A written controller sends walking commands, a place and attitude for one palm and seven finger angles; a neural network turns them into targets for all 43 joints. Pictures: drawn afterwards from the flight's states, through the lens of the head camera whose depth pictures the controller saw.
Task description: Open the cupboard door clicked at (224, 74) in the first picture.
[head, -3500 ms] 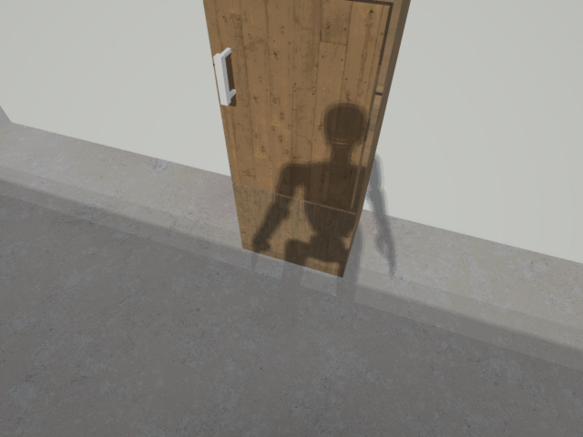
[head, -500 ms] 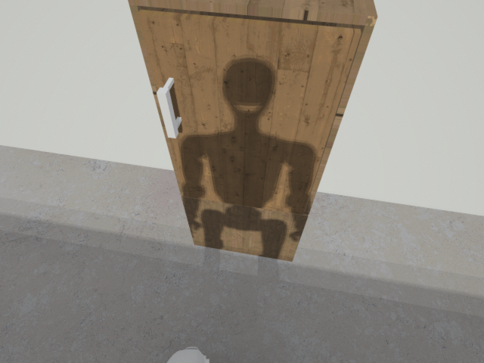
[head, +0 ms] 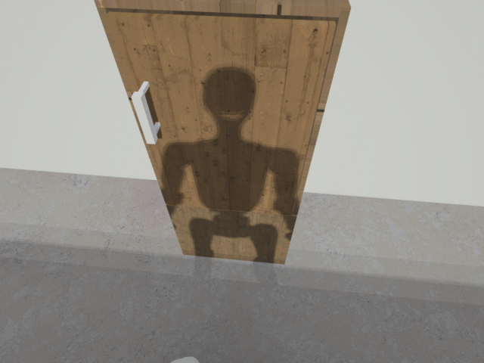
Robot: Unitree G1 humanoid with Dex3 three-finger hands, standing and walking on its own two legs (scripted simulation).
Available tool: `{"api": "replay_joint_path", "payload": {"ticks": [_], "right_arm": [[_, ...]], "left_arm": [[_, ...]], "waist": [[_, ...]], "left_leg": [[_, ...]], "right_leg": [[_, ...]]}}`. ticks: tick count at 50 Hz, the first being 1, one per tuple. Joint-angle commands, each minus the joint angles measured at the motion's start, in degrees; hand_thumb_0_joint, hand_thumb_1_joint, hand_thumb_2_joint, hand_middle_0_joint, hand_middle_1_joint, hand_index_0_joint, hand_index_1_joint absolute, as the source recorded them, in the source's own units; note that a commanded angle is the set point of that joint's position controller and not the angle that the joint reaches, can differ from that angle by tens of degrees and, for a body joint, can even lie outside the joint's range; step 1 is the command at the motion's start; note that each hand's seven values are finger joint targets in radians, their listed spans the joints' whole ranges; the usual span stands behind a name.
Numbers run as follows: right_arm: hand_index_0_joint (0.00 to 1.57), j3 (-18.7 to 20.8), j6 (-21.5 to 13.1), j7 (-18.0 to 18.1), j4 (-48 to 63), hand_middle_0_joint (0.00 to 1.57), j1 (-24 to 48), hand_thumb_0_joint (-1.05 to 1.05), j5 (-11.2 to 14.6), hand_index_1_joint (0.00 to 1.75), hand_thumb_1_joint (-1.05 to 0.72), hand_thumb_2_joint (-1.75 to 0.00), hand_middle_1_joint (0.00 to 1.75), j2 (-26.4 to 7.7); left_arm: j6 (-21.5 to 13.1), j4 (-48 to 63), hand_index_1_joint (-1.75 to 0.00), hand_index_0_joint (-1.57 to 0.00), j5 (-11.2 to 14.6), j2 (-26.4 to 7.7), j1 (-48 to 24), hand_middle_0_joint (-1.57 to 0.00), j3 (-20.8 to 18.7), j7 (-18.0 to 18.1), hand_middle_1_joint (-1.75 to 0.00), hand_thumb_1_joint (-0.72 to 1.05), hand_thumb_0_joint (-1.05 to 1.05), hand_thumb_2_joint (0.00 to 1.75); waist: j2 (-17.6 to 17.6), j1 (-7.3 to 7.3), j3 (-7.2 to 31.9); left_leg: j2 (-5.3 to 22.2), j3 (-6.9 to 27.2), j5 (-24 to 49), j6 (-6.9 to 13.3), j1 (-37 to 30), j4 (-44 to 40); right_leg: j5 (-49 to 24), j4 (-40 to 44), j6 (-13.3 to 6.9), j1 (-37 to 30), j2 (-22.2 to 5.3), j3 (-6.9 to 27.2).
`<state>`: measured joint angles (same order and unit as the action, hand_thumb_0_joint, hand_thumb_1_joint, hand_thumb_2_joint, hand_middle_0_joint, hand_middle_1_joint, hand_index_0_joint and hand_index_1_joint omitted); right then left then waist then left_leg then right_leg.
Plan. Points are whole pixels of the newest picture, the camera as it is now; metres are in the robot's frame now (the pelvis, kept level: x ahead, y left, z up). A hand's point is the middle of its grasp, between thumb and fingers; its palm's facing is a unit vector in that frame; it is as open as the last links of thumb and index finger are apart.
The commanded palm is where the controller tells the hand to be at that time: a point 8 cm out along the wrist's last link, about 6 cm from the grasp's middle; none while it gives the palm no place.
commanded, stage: come to a stop and stand still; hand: left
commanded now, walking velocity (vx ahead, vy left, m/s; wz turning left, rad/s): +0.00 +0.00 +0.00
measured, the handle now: (148, 113) +0.59 +0.25 +0.07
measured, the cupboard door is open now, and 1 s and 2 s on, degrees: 0 0 0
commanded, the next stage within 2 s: look again from close up in 0.56 s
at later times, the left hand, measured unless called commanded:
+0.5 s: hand out of the picture -0.01 +0.15 -0.15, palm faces +0.06 -0.98 -0.19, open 7.3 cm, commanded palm none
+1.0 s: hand out of the picture +0.02 +0.15 -0.16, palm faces +0.03 -0.97 -0.22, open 7.3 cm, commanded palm none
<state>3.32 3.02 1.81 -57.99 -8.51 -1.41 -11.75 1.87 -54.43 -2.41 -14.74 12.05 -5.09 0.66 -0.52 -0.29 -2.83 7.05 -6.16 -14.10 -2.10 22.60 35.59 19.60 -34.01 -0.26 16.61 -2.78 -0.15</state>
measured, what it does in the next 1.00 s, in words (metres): steps on the spot: left foot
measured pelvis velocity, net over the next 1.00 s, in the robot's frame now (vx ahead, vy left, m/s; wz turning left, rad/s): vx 0.01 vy -0.03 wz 0.02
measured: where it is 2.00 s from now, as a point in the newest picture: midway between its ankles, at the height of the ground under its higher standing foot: outside the picture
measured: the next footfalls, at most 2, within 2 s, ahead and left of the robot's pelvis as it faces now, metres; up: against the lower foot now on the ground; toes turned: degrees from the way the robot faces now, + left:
left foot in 0.22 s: +0.02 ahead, +0.10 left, +0.00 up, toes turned +4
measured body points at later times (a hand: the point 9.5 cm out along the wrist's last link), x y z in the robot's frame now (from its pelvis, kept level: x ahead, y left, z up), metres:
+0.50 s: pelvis +0.00 -0.03 +0.02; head +0.01 -0.03 +0.47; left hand -0.01 +0.20 -0.14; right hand -0.01 -0.24 -0.14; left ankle -0.02 +0.10 -0.72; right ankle +0.01 -0.14 -0.72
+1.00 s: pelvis +0.01 -0.03 +0.01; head +0.01 -0.04 +0.46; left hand +0.02 +0.20 -0.14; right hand +0.01 -0.25 -0.15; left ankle -0.02 +0.10 -0.72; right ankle +0.01 -0.14 -0.72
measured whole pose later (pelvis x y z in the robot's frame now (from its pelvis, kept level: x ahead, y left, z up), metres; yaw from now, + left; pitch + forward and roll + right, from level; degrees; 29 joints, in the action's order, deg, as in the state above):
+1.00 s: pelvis +0.01 -0.03 +0.01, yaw +1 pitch -1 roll +1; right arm -0.9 -1.0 1.3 -61.1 -17.4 -1.1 -9.1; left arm -1.4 -62.9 -0.9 -9.0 15.3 0.3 1.8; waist -1.1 0.2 -1.1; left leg 1.3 -2.4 -16.8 -0.7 10.0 27.7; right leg 15.4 -29.7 -0.7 13.5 -0.9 -2.0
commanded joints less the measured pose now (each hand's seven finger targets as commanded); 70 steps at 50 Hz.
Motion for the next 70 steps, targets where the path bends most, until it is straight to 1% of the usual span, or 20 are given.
{"api": "replay_joint_path", "payload": {"ticks": [1,4,7,9,11,12,13,15,16,21,25,32,33,34,36,37,45,54,62,70], "right_arm": [[0.20,1.1,0.3,-1.6,6.1,0.20,0.3,0.00,0.5,0.30,-0.90,-0.90,0.30,-3.1],[0.20,0.9,-0.4,-1.4,3.2,0.20,-3.7,0.00,0.3,0.30,-0.90,-0.90,0.30,-3.8],[0.20,-0.1,-1.3,-1.2,1.9,0.20,-6.6,0.00,0.7,0.30,-0.90,-0.90,0.30,-2.4],[0.20,-0.8,-2.1,-0.8,0.2,0.20,-9.1,0.00,0.7,0.30,-0.90,-0.90,0.30,-2.4],[0.20,-0.8,-3.8,-0.1,0.1,0.20,-8.1,0.00,-0.1,0.30,-0.90,-0.90,0.30,-7.3],[0.20,-1.1,-3.6,0.3,0.2,0.20,-5.4,0.00,-0.2,0.30,-0.90,-0.90,0.30,-7.5],[0.20,-1.4,-3.6,0.3,-0.2,0.20,-4.5,0.00,-0.1,0.30,-0.90,-0.90,0.30,-6.9],[0.20,-1.6,-3.8,0.4,-1.7,0.20,-5.9,0.00,0.3,0.30,-0.90,-0.90,0.30,-4.8],[0.20,-1.7,-3.7,0.5,-2.2,0.20,-6.4,0.00,0.4,0.30,-0.90,-0.90,0.30,-4.2],[0.20,-1.6,-3.5,0.3,-3.6,0.20,-9.4,0.00,0.8,0.30,-0.90,-0.90,0.30,-2.7],[0.20,-1.8,-3.2,0.3,-4.6,0.20,-10.7,0.00,0.8,0.30,-0.90,-0.90,0.30,-2.1],[0.20,-2.3,-3.2,0.3,-5.7,0.20,-11.2,0.00,0.7,0.30,-0.90,-0.90,0.30,-1.2],[0.20,-2.1,-4.6,-0.7,-2.1,0.20,-5.4,0.00,1.0,0.30,-0.90,-0.90,0.30,-3.9],[0.20,-2.3,-4.0,-0.7,-0.4,0.20,-9.0,0.00,0.9,0.30,-0.90,-0.90,0.30,-0.5],[0.20,-2.6,-4.0,-1.0,-0.8,0.20,-11.0,0.00,0.3,0.30,-0.90,-0.90,0.30,-0.5],[0.20,-2.7,-4.3,-1.0,-0.7,0.20,-12.0,0.00,0.2,0.30,-0.90,-0.90,0.30,-0.8],[0.20,-3.1,-4.9,-0.4,-0.4,0.20,-11.4,0.00,0.4,0.30,-0.90,-0.90,0.30,-2.1],[0.20,-2.9,-5.6,-0.1,-1.8,0.20,-11.1,0.00,0.4,0.30,-0.90,-0.90,0.30,-3.6],[0.20,-2.8,-5.5,0.0,-2.8,0.20,-9.9,0.00,0.5,0.30,-0.90,-0.90,0.30,-3.8],[0.20,-2.5,-3.9,-0.4,-1.9,0.20,-10.0,0.00,0.4,0.30,-0.90,-0.90,0.30,-2.5]], "left_arm": [[0.0,3.5,-0.30,-0.20,-0.6,-9.8,-0.1,-0.20,-0.2,0.4,-0.30,0.90,0.00,0.90],[-1.1,2.7,-0.30,-0.20,0.0,-5.7,-2.1,-0.20,0.4,0.6,-0.30,0.90,0.00,0.90],[-1.5,1.4,-0.30,-0.20,0.4,-4.9,0.2,-0.20,0.8,1.0,-0.30,0.90,0.00,0.90],[-1.4,-0.5,-0.30,-0.20,1.4,-3.8,1.5,-0.20,1.2,1.1,-0.30,0.90,0.00,0.90],[-1.1,-1.3,-0.30,-0.20,2.3,0.6,5.0,-0.20,2.1,0.8,-0.30,0.90,0.00,0.90],[-1.1,-2.3,-0.30,-0.20,2.1,0.4,4.3,-0.20,2.2,0.8,-0.30,0.90,0.00,0.90],[-1.3,-2.9,-0.30,-0.20,1.8,0.4,4.5,-0.20,2.2,0.5,-0.30,0.90,0.00,0.90],[-1.0,-4.4,-0.30,-0.20,1.5,-0.4,3.3,-0.20,2.0,0.4,-0.30,0.90,0.00,0.90],[-1.2,-5.0,-0.30,-0.20,1.7,-0.5,3.7,-0.20,2.2,0.3,-0.30,0.90,0.00,0.90],[-2.2,-7.4,-0.30,-0.20,1.9,-0.3,4.5,-0.20,2.8,0.4,-0.30,0.90,0.00,0.90],[-2.5,-8.1,-0.30,-0.20,1.8,0.2,5.0,-0.20,3.0,0.6,-0.30,0.90,0.00,0.90],[-2.8,-9.4,-0.30,-0.20,1.9,0.8,6.8,-0.20,3.2,1.0,-0.30,0.90,0.00,0.90],[-4.5,-10.8,-0.30,-0.20,1.1,0.0,11.5,-0.20,4.3,3.4,-0.30,0.90,0.00,0.90],[-4.9,-8.2,-0.30,-0.20,1.5,-2.8,9.5,-0.20,3.8,3.1,-0.30,0.90,0.00,0.90],[-5.0,-7.3,-0.30,-0.20,1.5,-2.3,6.7,-0.20,3.8,2.1,-0.30,0.90,0.00,0.90],[-4.8,-6.9,-0.30,-0.20,1.5,-1.2,6.3,-0.20,3.9,1.9,-0.30,0.90,0.00,0.90],[-3.9,-6.4,-0.30,-0.20,1.7,0.0,6.0,-0.20,4.4,1.2,-0.30,0.90,0.00,0.90],[-3.9,-5.8,-0.30,-0.20,1.9,-1.7,5.3,-0.20,3.7,1.2,-0.30,0.90,0.00,0.90],[-3.8,-5.8,-0.30,-0.20,1.8,-2.4,4.2,-0.20,3.5,1.2,-0.30,0.90,0.00,0.90],[-3.3,-4.9,-0.30,-0.20,1.5,-4.0,4.8,-0.20,2.5,1.4,-0.30,0.90,0.00,0.90]], "waist": [[12.1,0.39,-2.2],[13.9,1.84,-0.5],[9.6,1.35,2.6],[6.1,1.94,3.7],[-11.3,-0.93,2.3],[-8.4,-1.68,0.6],[-4.6,-2.14,1.8],[-11.4,-1.32,-0.4],[-10.6,-1.22,0.0],[-0.2,0.06,1.7],[4.3,0.64,-0.3],[1.8,0.67,-1.0],[0.7,-1.91,-2.5],[-0.1,1.42,2.2],[-1.8,2.03,1.4],[-1.9,2.01,1.6],[0.6,0.65,-3.6],[0.8,0.09,1.5],[0.0,0.00,1.3],[3.7,-0.37,0.5]], "left_leg": [[-5.3,5.5,-18.2,2.0,1.2,20.4],[-4.5,5.6,-11.3,2.0,1.4,22.6],[-5.0,4.1,-10.6,1.4,-3.5,6.9],[-4.4,5.6,0.2,1.6,-12.4,-11.8],[7.2,21.4,9.6,6.3,-9.4,-20.4],[8.3,19.9,7.3,7.8,-4.7,-21.2],[5.2,16.9,3.0,6.7,-3.9,-20.4],[1.8,13.3,5.1,4.7,-4.7,-20.5],[1.3,12.0,5.2,4.3,-5.7,-20.3],[-0.8,8.6,3.1,2.9,-10.4,-18.1],[-1.2,7.5,2.5,2.7,-12.4,-17.9],[-1.2,6.8,4.0,2.5,-13.4,-18.0],[-0.7,4.0,3.7,1.2,-8.5,-6.8],[-3.5,5.7,-4.4,1.5,-10.3,-7.3],[-3.1,5.9,-1.8,2.2,-11.7,-9.1],[-2.8,6.5,0.0,2.6,-11.1,-9.5],[-1.8,8.0,1.7,3.4,-7.4,-14.0],[-1.2,7.5,8.1,3.6,-10.2,-13.8],[-1.1,7.0,9.3,3.4,-11.0,-13.8],[-3.6,3.7,1.5,2.1,-9.6,-9.9]], "right_leg": [[15.6,25.5,-10.4,13.0,-16.4,16.6],[-1.8,19.4,-9.0,5.9,-10.9,9.8],[-11.9,14.9,-8.7,-1.1,-9.8,7.1],[-10.1,10.1,-5.7,-0.4,-8.2,6.4],[-3.8,4.1,-0.3,-0.3,-0.5,0.8],[-3.4,5.4,0.1,-5.0,-0.3,0.2],[-5.9,8.2,-0.1,-7.9,0.0,0.7],[-9.7,9.0,-0.6,-8.4,-0.6,0.6],[-11.1,10.1,-0.9,-9.0,-0.9,1.2],[-12.9,15.0,-1.5,-8.5,-2.9,3.1],[-9.3,17.2,-1.5,-5.6,-3.0,3.8],[-10.6,17.9,-1.8,-5.5,-3.1,4.5],[-28.3,13.9,-0.4,-5.7,-6.2,5.5],[-16.5,15.1,-2.6,-4.6,-8.2,9.3],[-0.9,15.2,-3.4,-0.5,-5.6,7.0],[-0.3,14.0,-3.2,-0.3,-4.3,5.8],[-5.0,11.4,-2.3,-1.4,-2.4,4.0],[-15.7,8.8,-2.2,-6.3,-3.0,3.3],[-18.7,8.9,-2.3,-6.9,-3.4,3.3],[-15.1,11.5,-5.0,-5.4,-8.1,9.6]]}}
